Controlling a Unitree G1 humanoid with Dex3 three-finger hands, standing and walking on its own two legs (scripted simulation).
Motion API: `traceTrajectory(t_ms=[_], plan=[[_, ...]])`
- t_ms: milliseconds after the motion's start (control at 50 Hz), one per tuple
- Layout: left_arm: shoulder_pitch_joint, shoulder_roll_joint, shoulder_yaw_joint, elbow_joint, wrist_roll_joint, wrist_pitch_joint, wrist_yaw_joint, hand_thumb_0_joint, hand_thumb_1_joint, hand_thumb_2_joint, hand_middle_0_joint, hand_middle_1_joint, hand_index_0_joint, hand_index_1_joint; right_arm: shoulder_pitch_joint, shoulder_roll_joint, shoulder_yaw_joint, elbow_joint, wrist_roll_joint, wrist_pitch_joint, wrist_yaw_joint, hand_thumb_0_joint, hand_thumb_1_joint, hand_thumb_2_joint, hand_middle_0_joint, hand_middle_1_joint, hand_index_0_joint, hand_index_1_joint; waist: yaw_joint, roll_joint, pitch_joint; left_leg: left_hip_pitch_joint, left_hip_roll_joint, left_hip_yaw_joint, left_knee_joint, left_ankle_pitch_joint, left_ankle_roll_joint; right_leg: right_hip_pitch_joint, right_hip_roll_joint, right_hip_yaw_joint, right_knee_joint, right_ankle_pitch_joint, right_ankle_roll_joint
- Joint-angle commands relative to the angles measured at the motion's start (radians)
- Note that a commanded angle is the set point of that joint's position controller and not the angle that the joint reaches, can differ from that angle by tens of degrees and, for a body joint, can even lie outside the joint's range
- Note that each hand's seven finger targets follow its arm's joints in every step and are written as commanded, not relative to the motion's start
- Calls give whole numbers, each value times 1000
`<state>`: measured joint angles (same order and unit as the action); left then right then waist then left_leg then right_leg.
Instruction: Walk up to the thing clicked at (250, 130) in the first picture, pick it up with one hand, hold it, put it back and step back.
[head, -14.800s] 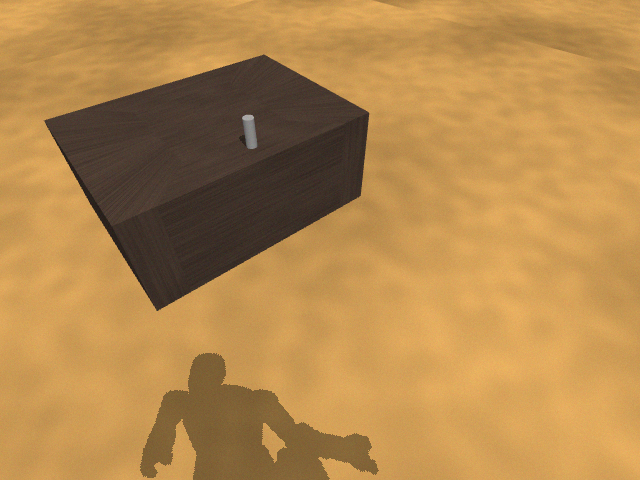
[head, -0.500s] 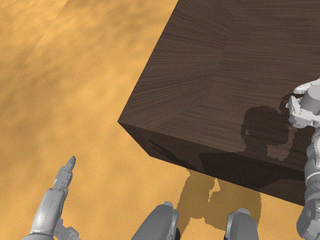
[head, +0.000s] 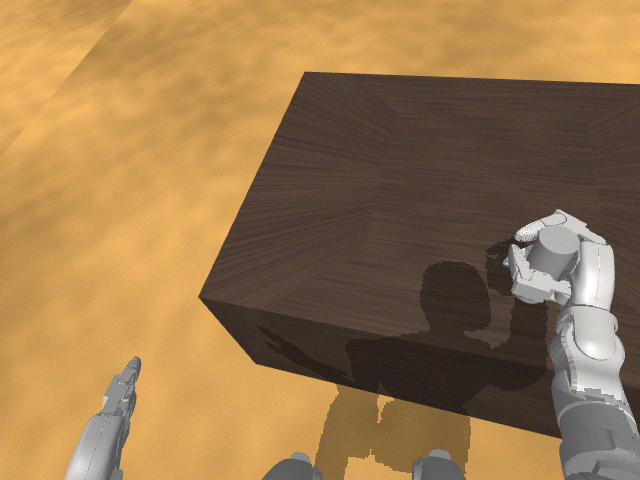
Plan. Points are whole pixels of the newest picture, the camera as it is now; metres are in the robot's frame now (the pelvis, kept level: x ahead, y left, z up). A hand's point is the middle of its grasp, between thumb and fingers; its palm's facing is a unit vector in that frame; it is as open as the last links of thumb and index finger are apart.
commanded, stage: lift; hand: right
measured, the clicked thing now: (542, 267) +0.42 -0.22 +0.00
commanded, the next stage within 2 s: hold in 0.96 s
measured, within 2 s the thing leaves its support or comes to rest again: neither
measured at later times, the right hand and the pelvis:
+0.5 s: hand (529, 271) +0.38 -0.18 +0.06, palm faces +0.18 +0.98 -0.01, open 5.2 cm; pelvis +0.01 +0.01 +0.03, yaw -1 degrees
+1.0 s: hand (532, 272) +0.36 -0.17 +0.09, palm faces +0.18 +0.98 -0.01, open 5.2 cm; pelvis +0.02 +0.01 +0.05, yaw -1 degrees
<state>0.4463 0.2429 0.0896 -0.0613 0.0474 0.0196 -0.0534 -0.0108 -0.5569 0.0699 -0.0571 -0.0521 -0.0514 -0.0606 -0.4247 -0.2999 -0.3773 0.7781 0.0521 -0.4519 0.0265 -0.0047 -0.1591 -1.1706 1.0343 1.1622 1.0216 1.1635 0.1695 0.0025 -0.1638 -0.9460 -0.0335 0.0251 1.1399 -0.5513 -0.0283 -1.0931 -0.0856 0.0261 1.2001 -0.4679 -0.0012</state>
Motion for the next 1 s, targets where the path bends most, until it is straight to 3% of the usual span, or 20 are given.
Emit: traceTrajectory(t_ms=[0,40,60,100,120,160,220,240,260,300,380,480,520,580,640,680,720,820,860,980], plan=[[5,150,103,-176,-6,-47,29,0,-564,58,-48,-49,-41,-56,-285,-90,50,-299,25,-64,-2,0,-681,-1323,1421,1442,1422,1442,-4,-124,-385,103,-27,22,-182,288,32,514,34,7,-205,224,-5],[50,128,92,-59,-11,-41,34,0,-568,58,-49,-48,-41,-57,-246,-78,46,-266,36,-50,-5,0,-687,-1309,1404,1423,1405,1423,-30,-118,-271,80,-24,18,-191,256,35,473,41,0,-232,191,-3],[1,126,87,-94,-14,-49,37,0,-564,55,-48,-48,-41,-55,-234,-90,38,-276,34,-50,-5,0,-683,-1315,1412,1433,1414,1433,-30,-96,-301,96,-20,16,-196,272,31,484,38,4,-229,206,-8],[-16,196,152,-125,-13,-49,49,0,-558,50,-48,-49,-44,-53,-279,-146,20,-390,30,-57,-13,0,-685,-1320,1416,1438,1417,1438,-35,-116,-376,141,-17,13,-205,270,34,549,37,4,-253,204,-3],[8,170,128,-111,-13,-47,47,0,-551,47,-46,-49,-43,-52,-240,-95,55,-346,31,-48,-11,0,-675,-1342,1437,1466,1441,1466,-26,-101,-346,143,-18,13,-219,270,31,552,39,-2,-259,199,-4],[8,120,84,-56,-18,-47,46,0,-553,47,-46,-50,-42,-53,-199,-43,76,-331,42,-41,-12,0,-707,-1322,1427,1443,1427,1443,-52,-92,-253,130,-16,16,-228,232,36,517,43,-4,-286,164,1],[-31,166,124,-87,-18,-50,59,0,-549,44,-45,-49,-42,-51,-222,-100,52,-428,40,-53,-22,0,-672,-1324,1424,1448,1426,1448,-61,-89,-333,182,-11,10,-239,255,33,566,44,-7,-293,187,0],[-12,137,93,-76,-19,-50,58,0,-550,46,-44,-49,-41,-51,-199,-61,83,-415,41,-49,-20,0,-666,-1324,1424,1449,1426,1449,-59,-80,-309,185,-10,6,-250,255,32,572,45,-14,-294,184,-1],[-1,138,100,-58,-21,-50,60,0,-547,43,-44,-50,-42,-51,-160,-33,92,-397,48,-43,-17,0,-666,-1326,1424,1451,1426,1451,-53,-52,-292,191,-9,5,-255,269,28,560,45,-14,-291,193,-4],[-27,133,92,-53,-22,-51,63,0,-549,45,-44,-50,-42,-52,-165,-63,70,-430,51,-41,-23,0,-656,-1320,1414,1443,1417,1443,-77,-59,-288,216,-3,-4,-261,283,26,552,50,-20,-297,205,-4],[-13,166,127,-48,-25,-51,73,0,-546,43,-43,-49,-41,-51,-138,-34,96,-473,57,-31,-24,0,-683,-1330,1430,1454,1431,1454,-59,-41,-296,237,-3,0,-275,317,24,599,48,-20,-308,238,-5],[-27,122,79,-33,-28,-50,73,0,-550,46,-42,-47,-38,-51,-95,-26,103,-483,61,-26,-24,0,-697,-1338,1446,1467,1447,1467,-88,-36,-272,277,3,-5,-291,343,22,605,51,-27,-324,269,-5],[-20,117,78,-1,-32,-49,73,0,-546,44,-42,-48,-39,-50,-47,-13,105,-451,67,-14,-20,0,-699,-1334,1446,1464,1446,1464,-88,-20,-226,273,7,-14,-300,358,17,577,54,-35,-322,269,-10],[-44,150,112,-44,-34,-52,78,0,-553,46,-43,-47,-39,-51,-66,-27,105,-528,70,-16,-23,0,-701,-1322,1430,1446,1429,1446,-83,-23,-276,311,9,-15,-313,368,16,624,52,-34,-331,280,-8],[-29,103,59,-42,-38,-50,71,0,-549,45,-41,-47,-38,-51,-17,16,125,-483,73,-2,-20,0,-710,-1329,1444,1457,1443,1457,-83,20,-243,326,11,-21,-325,400,8,598,56,-38,-329,296,-15],[-16,131,94,-13,-40,-48,79,0,-549,44,-43,-47,-39,-50,-45,-31,103,-536,75,-9,-23,0,-716,-1332,1446,1460,1446,1460,-84,-9,-252,334,16,-31,-333,411,7,628,54,-42,-332,307,-13],[-27,96,54,-28,-35,-49,72,0,-553,49,-43,-47,-38,-52,-30,2,124,-546,76,-8,-22,0,-723,-1328,1445,1454,1444,1454,-97,-20,-233,338,15,-20,-330,408,12,622,58,-39,-343,312,-11],[-12,145,110,0,-38,-46,79,0,-552,48,-45,-50,-42,-53,-13,-19,120,-581,76,-5,-22,0,-711,-1337,1440,1459,1442,1459,-89,-16,-253,350,15,-20,-332,449,7,667,54,-41,-345,350,-14],[-31,107,70,-5,-41,-45,73,0,-557,52,-45,-51,-40,-56,19,3,128,-565,78,6,-23,0,-722,-1329,1434,1449,1435,1449,-104,-31,-225,345,15,-18,-338,429,12,655,55,-40,-356,342,-11],[-37,116,78,10,-43,-40,78,0,-556,52,-48,-55,-45,-58,28,-6,127,-606,82,12,-27,0,-718,-1349,1440,1465,1444,1465,-107,-6,-234,372,16,-15,-353,435,10,671,55,-40,-369,343,-13]])
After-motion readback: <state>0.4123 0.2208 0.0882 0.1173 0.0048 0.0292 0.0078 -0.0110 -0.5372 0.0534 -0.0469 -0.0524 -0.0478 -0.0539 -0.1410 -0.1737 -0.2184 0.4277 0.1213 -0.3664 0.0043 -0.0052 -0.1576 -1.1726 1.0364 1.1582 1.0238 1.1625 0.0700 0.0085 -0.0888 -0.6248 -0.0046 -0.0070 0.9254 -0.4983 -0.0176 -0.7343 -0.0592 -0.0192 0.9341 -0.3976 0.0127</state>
